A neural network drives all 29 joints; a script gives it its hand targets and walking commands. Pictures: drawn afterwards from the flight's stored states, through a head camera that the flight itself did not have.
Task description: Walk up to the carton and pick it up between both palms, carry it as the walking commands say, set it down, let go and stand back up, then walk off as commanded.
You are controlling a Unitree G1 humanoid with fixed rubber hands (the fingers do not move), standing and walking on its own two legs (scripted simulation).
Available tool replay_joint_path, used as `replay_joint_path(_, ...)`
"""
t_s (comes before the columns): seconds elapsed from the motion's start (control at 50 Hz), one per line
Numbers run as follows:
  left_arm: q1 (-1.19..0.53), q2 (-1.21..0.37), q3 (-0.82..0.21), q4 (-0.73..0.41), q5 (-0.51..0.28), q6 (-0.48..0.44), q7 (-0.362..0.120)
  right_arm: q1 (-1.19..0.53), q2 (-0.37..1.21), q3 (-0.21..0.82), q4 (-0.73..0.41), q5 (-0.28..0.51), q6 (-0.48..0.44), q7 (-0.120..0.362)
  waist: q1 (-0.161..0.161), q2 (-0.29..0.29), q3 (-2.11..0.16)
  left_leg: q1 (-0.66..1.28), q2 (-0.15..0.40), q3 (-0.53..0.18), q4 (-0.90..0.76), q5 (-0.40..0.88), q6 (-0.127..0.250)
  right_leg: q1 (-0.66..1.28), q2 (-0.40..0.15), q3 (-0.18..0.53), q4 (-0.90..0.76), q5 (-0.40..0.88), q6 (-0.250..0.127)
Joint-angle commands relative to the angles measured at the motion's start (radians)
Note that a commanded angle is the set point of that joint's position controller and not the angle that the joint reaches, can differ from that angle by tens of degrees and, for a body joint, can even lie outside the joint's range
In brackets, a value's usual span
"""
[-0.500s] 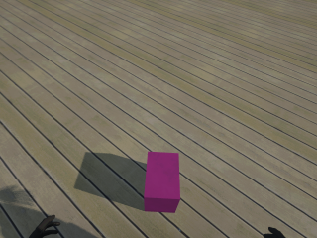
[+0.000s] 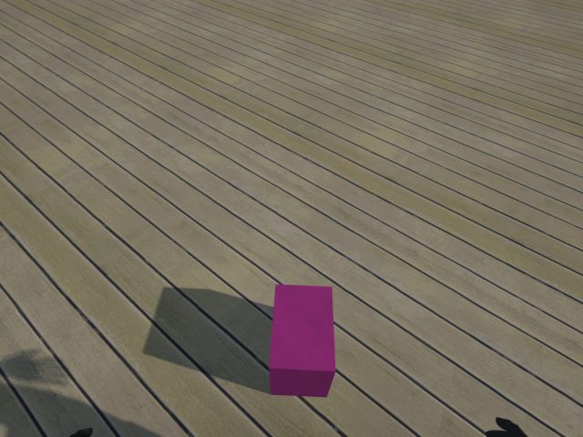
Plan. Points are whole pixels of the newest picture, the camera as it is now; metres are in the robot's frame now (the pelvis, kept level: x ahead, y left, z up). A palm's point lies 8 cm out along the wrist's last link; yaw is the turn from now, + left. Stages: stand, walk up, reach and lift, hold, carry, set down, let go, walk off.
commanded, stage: walk up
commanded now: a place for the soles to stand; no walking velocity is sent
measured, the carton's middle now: (301, 341) +0.52 -0.03 -0.65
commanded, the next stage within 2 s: stand in 1.94 s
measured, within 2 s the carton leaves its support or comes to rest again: neither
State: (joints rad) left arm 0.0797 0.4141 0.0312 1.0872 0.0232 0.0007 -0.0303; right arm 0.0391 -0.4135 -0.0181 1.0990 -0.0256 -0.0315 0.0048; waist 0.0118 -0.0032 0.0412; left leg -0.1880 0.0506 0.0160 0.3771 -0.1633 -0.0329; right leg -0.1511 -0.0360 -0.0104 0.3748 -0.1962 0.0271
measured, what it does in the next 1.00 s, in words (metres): shifts its weight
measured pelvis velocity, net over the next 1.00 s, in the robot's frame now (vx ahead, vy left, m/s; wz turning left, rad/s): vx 0.07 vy -0.06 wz -0.05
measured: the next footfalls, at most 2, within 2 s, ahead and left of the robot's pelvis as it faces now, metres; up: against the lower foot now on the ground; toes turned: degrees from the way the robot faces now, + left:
none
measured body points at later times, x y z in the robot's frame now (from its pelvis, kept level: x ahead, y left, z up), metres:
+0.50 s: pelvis +0.07 -0.04 -0.01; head +0.10 -0.03 +0.44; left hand +0.20 +0.28 -0.13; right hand +0.14 -0.38 -0.12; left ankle +0.08 +0.08 -0.75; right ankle +0.03 -0.15 -0.74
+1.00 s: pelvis +0.07 -0.06 +0.00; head +0.09 -0.07 +0.45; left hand +0.20 +0.26 -0.11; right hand +0.18 -0.38 -0.12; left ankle +0.09 +0.08 -0.75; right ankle +0.03 -0.15 -0.75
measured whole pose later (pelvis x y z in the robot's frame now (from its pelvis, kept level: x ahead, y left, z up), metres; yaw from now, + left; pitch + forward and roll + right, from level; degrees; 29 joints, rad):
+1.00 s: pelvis +0.07 -0.06 +0.00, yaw -3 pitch -2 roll +1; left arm 0.08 0.39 0.02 1.01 0.00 0.00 0.00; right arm 0.05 -0.40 -0.02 1.03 -0.02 0.00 0.00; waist 0.01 0.01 0.07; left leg -0.14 0.06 0.09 0.36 -0.18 -0.03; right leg -0.08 0.02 -0.04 0.37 -0.26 -0.04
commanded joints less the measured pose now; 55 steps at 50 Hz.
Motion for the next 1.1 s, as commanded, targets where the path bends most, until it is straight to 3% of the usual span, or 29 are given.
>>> replay_joint_path(0.0, -0.044, 0.161, 0.05, -0.132, 0.013, 0.018, -0.022, 0.09, -0.29, -0.093, -0.059, -0.013, -0.019, -0.028, -0.045, 0.111, 0.023, 0.082, 0.199, -0.255, -0.163, -0.448, 0.143, -0.317, -0.004, 0.036, 0.176, -0.26, -0.053)
replay_joint_path(0.06, -0.002, 0.19, 0.062, -0.14, 0.018, 0.02, -0.025, 0.049, -0.317, -0.099, -0.096, -0.009, -0.037, -0.038, -0.017, 0.102, 0.029, 0.013, 0.319, -0.335, -0.193, -0.327, 0.237, -0.287, -0.056, 0.078, 0.324, -0.236, -0.042)
replay_joint_path(0.1, 0.056, 0.163, 0.069, -0.145, 0.025, 0.009, -0.027, 0.023, -0.28, -0.087, -0.116, -0.011, -0.024, -0.033, 0.026, 0.152, -0.002, 0.0, 0.235, -0.16, -0.053, -0.1, 0.182, -0.167, -0.042, 0.051, 0.131, -0.176, -0.058)
replay_joint_path(0.12, 0.114, 0.186, 0.069, -0.12, 0.022, -0.002, -0.022, -0.01, -0.23, -0.069, -0.14, -0.003, -0.021, -0.029, 0.058, 0.065, -0.018, -0.058, 0.152, -0.05, 0.064, -0.02, 0.106, -0.066, -0.048, 0.084, 0.015, -0.047, -0.075)
replay_joint_path(0.14, 0.144, 0.239, 0.085, -0.126, 0.03, -0.005, -0.021, 0.028, -0.19, -0.065, -0.158, -0.004, -0.015, -0.024, 0.05, -0.072, -0.037, -0.15, 0.039, 0.069, 0.245, -0.038, 0.047, 0.028, -0.14, 0.264, -0.124, -0.042, -0.126)
replay_joint_path(0.16, 0.115, 0.294, 0.1, -0.139, 0.03, -0.002, -0.01, 0.03, -0.154, -0.044, -0.164, 0.008, -0.005, -0.03, 0.065, -0.175, -0.025, -0.291, -0.043, 0.092, 0.304, -0.305, 0.024, 0.106, -0.209, 0.355, -0.153, -0.104, -0.2)
replay_joint_path(0.18, 0.123, 0.294, 0.099, -0.166, 0.021, 0.004, -0.01, 0.038, -0.188, -0.059, -0.177, 0.001, -0.005, -0.031, 0.061, -0.09, -0.03, -0.337, -0.021, 0.039, 0.412, -0.393, 0.037, 0.117, -0.228, 0.387, -0.137, -0.119, -0.241)
replay_joint_path(0.24, 0.036, 0.273, 0.094, -0.185, 0.023, 0.013, 0.005, 0.124, -0.207, -0.058, -0.134, 0.012, -0.015, -0.028, 0.005, -0.123, 0.029, -0.26, 0.003, 0.025, 0.252, -0.365, 0.035, 0.022, -0.167, 0.233, -0.039, 0.038, -0.217)
replay_joint_path(0.28, 0.038, 0.225, 0.066, -0.188, -0.013, 0.015, 0.008, 0.202, -0.174, -0.057, -0.123, 0.004, -0.028, -0.033, -0.033, -0.134, -0.06, -0.046, -0.032, 0.069, 0.081, -0.051, 0.033, -0.013, -0.139, 0.128, 0.078, 0.273, -0.175)
replay_joint_path(0.3, 0.01, 0.197, 0.048, -0.203, -0.026, 0.015, 0.009, 0.269, -0.202, -0.066, -0.101, -0.002, -0.032, -0.039, -0.066, -0.056, -0.117, 0.076, 0.006, 0.03, -0.011, 0.11, 0.043, -0.029, -0.121, 0.099, 0.153, 0.265, -0.137)
replay_joint_path(0.32, 0.016, 0.149, 0.031, -0.209, -0.042, 0.01, 0.01, 0.265, -0.255, -0.076, -0.103, -0.009, -0.034, -0.045, -0.058, 0.035, -0.169, 0.162, 0.144, -0.114, -0.016, 0.315, 0.085, -0.089, -0.058, 0.036, 0.249, 0.173, -0.079)
replay_joint_path(0.34, 0.013, 0.142, 0.027, -0.184, -0.045, 0.01, 0.012, 0.152, -0.26, -0.062, -0.136, -0.006, -0.034, -0.042, -0.017, 0.059, -0.12, 0.155, 0.224, -0.228, -0.004, 0.422, 0.148, -0.152, -0.018, 0.024, 0.231, 0.092, -0.043)
replay_joint_path(0.36, -0.012, 0.181, 0.033, -0.189, -0.042, 0.017, 0.011, 0.128, -0.28, -0.06, -0.155, 0.004, -0.03, -0.039, -0.009, 0.056, -0.09, 0.139, 0.233, -0.208, 0.035, 0.453, 0.183, -0.149, -0.006, 0.03, 0.229, 0.018, -0.043)
replay_joint_path(0.38, 0.0, 0.15, 0.033, -0.196, -0.044, 0.014, 0.015, 0.099, -0.245, -0.042, -0.148, 0.01, -0.028, -0.038, 0.004, 0.028, -0.124, 0.148, 0.239, -0.199, 0.029, 0.422, 0.183, -0.121, -0.016, 0.041, 0.184, -0.071, -0.045)
replay_joint_path(0.4, 0.021, 0.152, 0.026, -0.197, -0.03, 0.019, 0.016, 0.096, -0.272, -0.049, -0.162, 0.014, -0.029, -0.038, -0.009, 0.048, -0.1, 0.095, 0.236, -0.192, 0.045, 0.427, 0.197, -0.071, -0.015, 0.075, 0.162, 0.041, -0.055)
replay_joint_path(0.44, 0.037, 0.153, 0.021, -0.168, -0.027, 0.004, 0.016, 0.05, -0.22, -0.04, -0.162, 0.007, -0.02, -0.024, 0.01, 0.137, -0.107, 0.069, 0.156, -0.101, 0.039, 0.38, 0.109, 0.026, -0.071, 0.087, 0.04, 0.145, -0.067)
replay_joint_path(0.48, 0.028, 0.216, 0.035, -0.133, -0.01, -0.012, 0.019, 0.063, -0.178, -0.024, -0.154, 0.014, -0.004, -0.023, 0.002, 0.06, -0.107, 0.014, 0.08, -0.01, 0.095, 0.31, 0.058, 0.095, -0.118, 0.139, 0.019, 0.368, -0.086)
replay_joint_path(0.5, 0.033, 0.225, 0.04, -0.12, -0.012, -0.011, 0.024, 0.031, -0.179, -0.032, -0.147, 0.012, 0.0, -0.017, 0.006, 0.093, -0.123, 0.036, 0.069, 0.009, 0.096, 0.277, 0.043, 0.103, -0.127, 0.134, 0.035, 0.429, -0.098)
replay_joint_path(0.52, -0.02, 0.231, 0.041, -0.132, -0.02, -0.012, 0.028, 0.056, -0.168, -0.025, -0.134, 0.017, 0.002, -0.019, -0.007, 0.009, -0.114, 0.071, 0.07, 0.018, 0.063, 0.276, 0.043, 0.084, -0.12, 0.104, 0.046, 0.461, -0.096)
replay_joint_path(0.56, -0.008, 0.191, 0.038, -0.136, -0.029, -0.012, 0.031, 0.073, -0.162, -0.022, -0.121, 0.015, -0.003, -0.023, -0.015, 0.042, -0.124, 0.108, 0.077, 0.02, 0.08, 0.413, 0.066, 0.109, -0.119, 0.074, 0.04, 0.532, -0.078)
replay_joint_path(0.6, -0.006, 0.175, 0.019, -0.132, -0.033, -0.016, 0.036, 0.046, -0.166, -0.03, -0.125, 0.016, 0.001, -0.026, -0.003, -0.037, -0.171, 0.146, 0.089, 0.019, 0.089, 0.47, 0.074, 0.111, -0.105, 0.063, 0.03, 0.588, -0.074)
replay_joint_path(0.64, -0.026, 0.168, 0.023, -0.127, -0.025, -0.014, 0.04, 0.024, -0.159, -0.027, -0.132, 0.016, 0.006, -0.019, -0.011, -0.036, -0.144, 0.136, 0.091, 0.024, 0.078, 0.397, 0.077, 0.096, -0.102, 0.058, 0.009, 0.574, -0.064)
replay_joint_path(0.68, -0.008, 0.17, 0.028, -0.125, -0.03, -0.007, 0.041, 0.004, -0.152, -0.024, -0.127, 0.018, 0.01, -0.019, 0.002, -0.131, -0.12, 0.111, 0.078, 0.024, 0.079, 0.371, 0.078, 0.105, -0.089, 0.041, 0.021, 0.604, -0.056)
replay_joint_path(0.74, -0.026, 0.167, 0.027, -0.125, -0.027, -0.008, 0.039, 0.006, -0.152, -0.035, -0.127, 0.009, 0.015, -0.016, -0.004, -0.022, -0.085, 0.13, 0.07, 0.044, 0.046, 0.335, 0.064, 0.067, -0.101, 0.05, -0.018, 0.483, -0.06)
replay_joint_path(0.8, -0.024, 0.172, 0.025, -0.129, -0.024, -0.008, 0.042, -0.023, -0.157, -0.035, -0.132, 0.012, 0.021, -0.012, 0.0, -0.07, -0.104, 0.14, 0.072, 0.046, 0.032, 0.288, 0.077, 0.068, -0.087, 0.041, -0.033, 0.453, -0.032)
replay_joint_path(0.88, -0.036, 0.167, 0.02, -0.121, -0.02, -0.013, 0.034, -0.019, -0.148, -0.031, -0.125, 0.006, 0.015, -0.004, -0.006, -0.089, -0.095, 0.156, 0.078, 0.025, -0.01, 0.201, 0.061, 0.032, -0.102, 0.074, -0.082, 0.302, -0.059)
replay_joint_path(0.98, -0.06, 0.171, 0.026, -0.119, -0.016, -0.016, 0.028, -0.013, -0.157, -0.033, -0.101, 0.002, 0.015, -0.002, -0.019, 0.007, -0.072, 0.187, 0.084, 0.027, -0.051, 0.145, 0.054, -0.023, -0.101, 0.08, -0.113, 0.13, -0.071)
replay_joint_path(1.02, -0.046, 0.181, 0.024, -0.115, -0.004, -0.017, 0.027, -0.014, -0.143, -0.028, -0.1, 0.003, 0.008, -0.002, -0.016, -0.067, -0.062, 0.181, 0.102, 0.002, -0.078, 0.063, 0.051, -0.03, -0.084, 0.078, -0.136, 0.04, -0.051)
replay_joint_path(1.08, -0.02, 0.152, 0.014, -0.106, -0.011, -0.019, 0.02, 0.003, -0.157, -0.039, -0.094, -0.008, 0.007, -0.003, -0.01, 0.014, -0.043, 0.17, 0.093, 0.015, -0.077, 0.037, 0.041, -0.061, -0.088, 0.111, -0.145, -0.021, -0.051)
